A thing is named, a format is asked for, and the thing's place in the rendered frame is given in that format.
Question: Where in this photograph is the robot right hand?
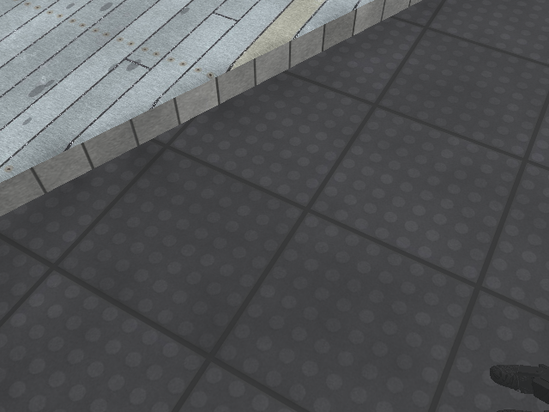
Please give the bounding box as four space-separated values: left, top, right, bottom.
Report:
490 364 549 412

